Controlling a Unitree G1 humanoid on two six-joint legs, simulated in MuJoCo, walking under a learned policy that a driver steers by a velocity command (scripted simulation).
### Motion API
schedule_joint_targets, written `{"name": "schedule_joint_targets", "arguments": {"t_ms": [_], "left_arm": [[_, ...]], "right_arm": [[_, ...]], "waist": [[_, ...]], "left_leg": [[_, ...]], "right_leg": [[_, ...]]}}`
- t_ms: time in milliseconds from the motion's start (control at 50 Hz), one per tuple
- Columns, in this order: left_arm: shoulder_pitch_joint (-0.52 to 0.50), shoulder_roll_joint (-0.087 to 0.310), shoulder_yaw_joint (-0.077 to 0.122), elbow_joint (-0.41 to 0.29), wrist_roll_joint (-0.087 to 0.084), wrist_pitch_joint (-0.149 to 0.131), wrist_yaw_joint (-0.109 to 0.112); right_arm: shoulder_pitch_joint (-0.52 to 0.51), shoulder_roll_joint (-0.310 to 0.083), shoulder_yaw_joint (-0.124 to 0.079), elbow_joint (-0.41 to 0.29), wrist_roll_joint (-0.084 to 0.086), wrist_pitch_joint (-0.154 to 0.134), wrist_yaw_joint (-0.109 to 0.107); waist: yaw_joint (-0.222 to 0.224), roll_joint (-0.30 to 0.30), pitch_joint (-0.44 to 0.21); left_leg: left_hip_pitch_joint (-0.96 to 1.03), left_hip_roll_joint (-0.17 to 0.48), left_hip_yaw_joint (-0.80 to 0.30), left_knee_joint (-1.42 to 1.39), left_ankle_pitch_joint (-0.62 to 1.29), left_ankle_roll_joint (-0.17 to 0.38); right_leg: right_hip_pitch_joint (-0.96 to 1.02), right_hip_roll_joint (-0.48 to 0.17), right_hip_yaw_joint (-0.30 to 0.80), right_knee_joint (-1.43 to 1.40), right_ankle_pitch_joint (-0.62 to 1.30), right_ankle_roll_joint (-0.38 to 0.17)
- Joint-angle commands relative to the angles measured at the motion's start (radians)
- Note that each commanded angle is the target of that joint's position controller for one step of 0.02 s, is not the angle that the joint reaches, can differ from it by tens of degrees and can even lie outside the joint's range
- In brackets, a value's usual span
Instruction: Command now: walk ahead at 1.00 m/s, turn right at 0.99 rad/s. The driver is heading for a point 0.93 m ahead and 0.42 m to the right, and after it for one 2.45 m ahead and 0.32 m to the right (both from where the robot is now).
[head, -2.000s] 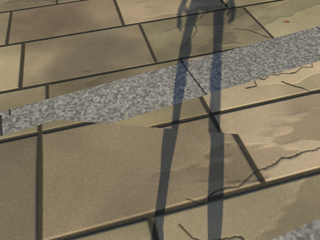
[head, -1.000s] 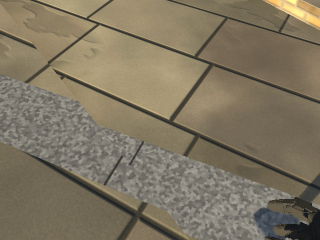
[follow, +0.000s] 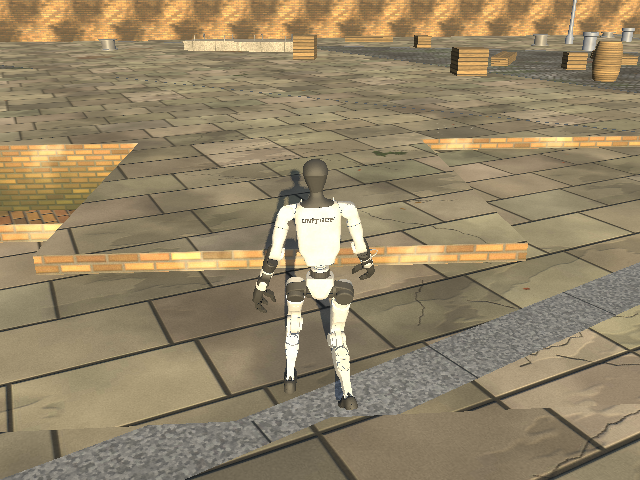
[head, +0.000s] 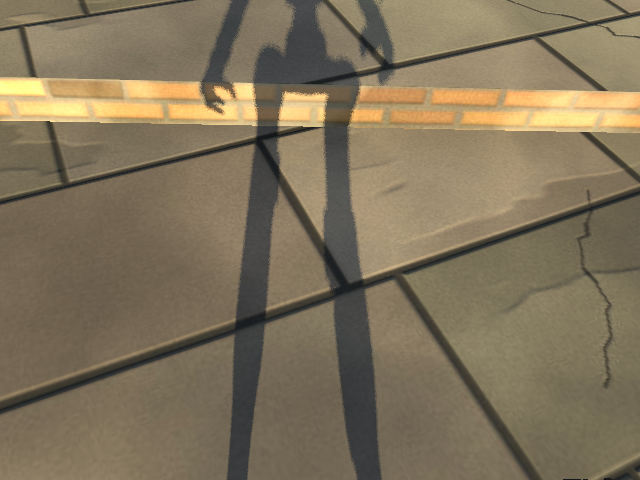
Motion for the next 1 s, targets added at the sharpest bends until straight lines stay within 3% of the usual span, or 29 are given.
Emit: {"name": "schedule_joint_targets", "arguments": {"t_ms": [20, 40, 80, 160, 220, 280, 320, 360, 380, 400, 420, 440, 460, 480, 500, 560, 600, 640, 680, 760, 800, 820, 840, 860, 880, 900, 920, 940, 1000], "left_arm": [[-0.077, 0.009, -0.022, -0.163, 0.029, 0.009, -0.011], [-0.119, 0.000, -0.021, -0.169, 0.034, 0.021, -0.025], [-0.175, -0.025, -0.027, -0.217, 0.034, 0.044, -0.060], [-0.304, -0.010, -0.033, -0.276, 0.021, 0.065, -0.068], [-0.383, 0.009, -0.037, -0.299, 0.021, 0.062, -0.075], [-0.477, -0.012, -0.055, -0.308, 0.029, 0.045, -0.088], [-0.489, -0.004, -0.058, -0.302, 0.035, 0.037, -0.079], [-0.381, 0.034, -0.045, -0.267, 0.038, 0.028, -0.061], [-0.224, 0.064, -0.030, -0.219, 0.035, 0.021, -0.053], [-0.008, 0.094, -0.010, -0.142, 0.037, 0.014, -0.040], [0.071, 0.160, 0.016, -0.106, 0.050, 0.015, -0.020], [0.018, 0.252, 0.039, -0.128, 0.038, 0.023, -0.013], [0.043, 0.221, 0.041, -0.124, 0.033, 0.024, -0.008], [0.015, 0.187, 0.036, -0.093, 0.028, 0.013, 0.002], [-0.008, 0.137, 0.026, -0.076, 0.030, -0.001, 0.005], [-0.056, 0.037, -0.010, -0.056, 0.018, -0.035, 0.012], [-0.013, 0.035, -0.013, -0.027, -0.002, -0.053, 0.008], [0.023, 0.039, -0.014, -0.015, -0.005, -0.065, -0.002], [0.035, 0.030, -0.019, -0.008, -0.013, -0.075, -0.008], [0.078, 0.109, -0.010, 0.025, -0.024, -0.080, 0.007], [0.078, 0.169, 0.002, 0.033, -0.005, -0.068, 0.016], [0.068, 0.193, 0.007, 0.038, 0.014, -0.057, 0.020], [0.020, 0.195, 0.010, 0.033, 0.025, -0.048, 0.022], [0.029, 0.085, -0.014, 0.005, 0.035, -0.053, 0.021], [0.156, -0.038, -0.040, -0.051, -0.041, -0.058, 0.008], [0.053, 0.058, -0.032, -0.047, -0.021, -0.050, 0.021], [-0.025, 0.067, -0.026, -0.051, -0.013, -0.041, 0.016], [-0.055, 0.049, -0.029, -0.055, -0.007, -0.030, 0.007], [-0.094, -0.029, -0.040, -0.100, 0.018, 0.022, -0.027]], "right_arm": [[0.178, -0.159, -0.064, 0.011, -0.002, 0.024, -0.002], [0.175, -0.139, -0.061, 0.036, -0.009, 0.026, 0.002], [0.208, -0.096, -0.050, 0.100, 0.003, 0.011, -0.001], [0.231, -0.084, -0.054, 0.136, 0.017, -0.026, 0.018], [0.263, -0.103, -0.055, 0.154, 0.006, -0.040, 0.017], [0.341, -0.131, -0.054, 0.185, 0.003, -0.033, 0.012], [0.377, -0.167, -0.054, 0.204, 0.006, -0.023, 0.005], [0.387, -0.230, -0.061, 0.217, 0.000, -0.001, -0.010], [0.366, -0.261, -0.067, 0.212, -0.002, 0.013, -0.016], [0.331, -0.259, -0.067, 0.198, 0.008, 0.023, -0.017], [0.355, -0.180, -0.053, 0.173, 0.000, 0.020, -0.006], [0.406, -0.087, -0.036, 0.099, 0.037, 0.006, 0.023], [0.242, -0.167, -0.050, 0.062, 0.038, -0.010, 0.017], [0.184, -0.141, -0.043, 0.048, 0.048, -0.022, 0.016], [0.187, -0.124, -0.036, 0.061, 0.040, -0.024, 0.016], [0.232, -0.076, -0.026, 0.081, -0.002, 0.022, 0.038], [0.136, -0.062, -0.022, 0.046, -0.010, 0.038, 0.051], [-0.008, -0.058, -0.012, -0.014, -0.005, 0.036, 0.058], [-0.095, -0.047, 0.000, -0.049, 0.001, 0.025, 0.070], [-0.153, -0.077, -0.002, -0.079, 0.011, 0.020, 0.064], [-0.047, -0.138, -0.023, -0.059, 0.006, 0.020, 0.039], [0.103, -0.182, -0.042, -0.019, 0.012, 0.019, 0.021], [0.312, -0.214, -0.059, 0.036, 0.011, 0.019, 0.001], [0.488, -0.301, -0.085, 0.059, -0.017, 0.018, -0.023], [0.416, -0.350, -0.099, 0.053, -0.037, 0.015, -0.007], [0.300, -0.254, -0.093, 0.026, -0.025, 0.017, 0.010], [0.227, -0.171, -0.073, 0.029, -0.018, 0.010, 0.013], [0.212, -0.129, -0.066, 0.051, -0.020, 0.005, 0.015], [0.230, -0.079, -0.049, 0.118, 0.000, -0.019, 0.018]], "waist": [[-0.072, 0.207, -0.016], [-0.071, 0.155, 0.027], [-0.040, 0.197, 0.075], [-0.030, 0.119, 0.040], [-0.030, 0.088, 0.083], [-0.070, 0.068, 0.135], [-0.065, 0.098, 0.120], [0.012, 0.169, 0.023], [0.087, 0.197, -0.063], [0.185, 0.179, -0.154], [0.159, 0.070, -0.247], [0.038, -0.197, -0.361], [0.103, -0.029, -0.317], [0.078, 0.016, -0.152], [0.029, 0.098, -0.057], [-0.071, 0.070, 0.008], [-0.065, 0.047, 0.082], [-0.036, 0.038, 0.138], [-0.023, 0.041, 0.150], [-0.020, 0.036, 0.112], [-0.080, -0.006, -0.004], [-0.155, -0.022, -0.098], [-0.268, -0.016, -0.182], [-0.303, 0.086, -0.312], [-0.145, 0.456, -0.465], [-0.149, 0.249, -0.337], [-0.133, 0.136, -0.185], [-0.113, 0.046, -0.096], [-0.041, 0.096, 0.013]], "left_leg": [[0.509, 0.341, -0.679, -0.561, -0.707, 0.134], [0.419, 0.290, -0.509, -0.546, -0.533, 0.122], [0.313, 0.242, -0.269, -0.563, -0.308, 0.101], [0.363, 0.195, 0.042, -0.623, 0.086, 0.087], [0.413, 0.181, 0.143, -0.692, 0.178, 0.117], [0.486, 0.183, 0.229, -0.755, 0.331, 0.136], [0.584, 0.196, 0.272, -0.687, 0.759, 0.145], [0.699, 0.229, 0.284, -0.450, 1.238, 0.151], [0.687, 0.243, 0.276, -0.251, 1.327, 0.159], [0.569, 0.218, 0.288, 0.022, 1.236, 0.158], [0.275, 0.157, 0.249, 0.353, 0.553, 0.154], [-0.132, -0.036, 0.153, 0.695, -0.214, 0.110], [-0.254, -0.020, -0.001, 0.747, -0.132, 0.138], [-0.293, 0.020, 0.001, 0.700, -0.059, 0.145], [-0.237, 0.055, -0.004, 0.604, -0.035, 0.144], [-0.095, 0.102, -0.019, 0.453, -0.032, 0.116], [-0.174, 0.121, 0.015, 0.362, -0.008, 0.092], [-0.209, 0.113, 0.061, 0.198, 0.128, 0.084], [-0.082, 0.079, 0.096, -0.013, 0.312, 0.092], [0.086, -0.012, 0.113, -0.206, 0.449, 0.129], [0.217, -0.085, 0.106, -0.214, 0.280, 0.145], [0.376, -0.102, 0.086, -0.202, 0.169, 0.155], [0.607, -0.060, 0.069, -0.222, 0.122, 0.157], [0.834, 0.163, -0.155, -0.185, -0.198, 0.166], [1.008, 0.423, -0.757, -0.436, -0.451, 0.275], [0.892, 0.374, -0.752, -0.518, -0.518, 0.255], [0.745, 0.344, -0.552, -0.509, -0.422, 0.244], [0.611, 0.315, -0.426, -0.535, -0.257, 0.232], [0.405, 0.267, -0.157, -0.609, -0.098, 0.189]], "right_leg": [[-0.658, -0.129, -0.113, 0.308, 0.157, 0.001], [-0.619, -0.166, -0.115, 0.274, 0.179, 0.015], [-0.583, -0.228, -0.093, 0.187, 0.238, 0.041], [-0.580, -0.217, -0.144, 0.054, 0.413, 0.050], [-0.566, -0.201, -0.160, -0.182, 0.506, 0.036], [-0.476, -0.167, -0.263, -0.433, 0.500, -0.008], [-0.380, -0.106, -0.328, -0.532, 0.432, -0.039], [-0.253, -0.031, -0.349, -0.568, 0.297, -0.069], [-0.095, -0.010, -0.332, -0.594, 0.242, -0.091], [0.173, -0.010, -0.297, -0.708, 0.295, -0.115], [0.470, -0.184, -0.070, -0.652, 0.097, -0.119], [0.700, -0.446, 0.530, -0.829, -0.147, -0.224], [0.663, -0.434, 0.560, -0.934, -0.037, -0.204], [0.521, -0.419, 0.400, -0.946, 0.146, -0.196], [0.353, -0.382, 0.298, -0.966, 0.261, -0.166], [0.106, -0.294, 0.146, -1.047, 0.312, -0.132], [0.071, -0.270, 0.076, -1.108, 0.371, -0.128], [0.040, -0.228, -0.010, -1.158, 0.504, -0.114], [-0.025, -0.188, -0.072, -1.186, 0.633, -0.089], [0.133, -0.246, -0.045, -1.191, 0.993, -0.067], [0.269, -0.270, -0.030, -0.981, 1.346, -0.044], [0.264, -0.272, -0.021, -0.780, 1.381, -0.033], [0.143, -0.235, -0.036, -0.513, 1.246, -0.024], [-0.050, -0.165, -0.066, -0.136, 0.861, -0.021], [-0.366, -0.012, -0.082, 0.216, 0.085, 0.013], [-0.476, -0.090, -0.062, 0.254, 0.153, -0.010], [-0.501, -0.150, -0.077, 0.207, 0.236, -0.007], [-0.478, -0.186, -0.091, 0.161, 0.252, -0.005], [-0.451, -0.255, -0.100, 0.113, 0.235, 0.017]]}}
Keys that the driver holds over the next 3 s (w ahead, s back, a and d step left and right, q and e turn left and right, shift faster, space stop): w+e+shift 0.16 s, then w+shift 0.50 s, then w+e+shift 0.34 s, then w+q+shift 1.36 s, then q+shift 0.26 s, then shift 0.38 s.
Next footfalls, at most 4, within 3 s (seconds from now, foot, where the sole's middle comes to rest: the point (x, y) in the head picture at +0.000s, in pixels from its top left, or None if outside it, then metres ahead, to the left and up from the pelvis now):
0.40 right None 0.48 -0.12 -0.73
0.84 left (383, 293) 0.98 -0.12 -0.73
1.28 right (541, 242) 1.19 -0.57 -0.73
1.72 left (515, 153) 1.57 -0.56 -0.73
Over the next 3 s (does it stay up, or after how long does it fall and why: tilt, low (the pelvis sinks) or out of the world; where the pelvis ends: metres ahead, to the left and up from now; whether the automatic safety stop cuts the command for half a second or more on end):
stays up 2.38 -0.46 0.18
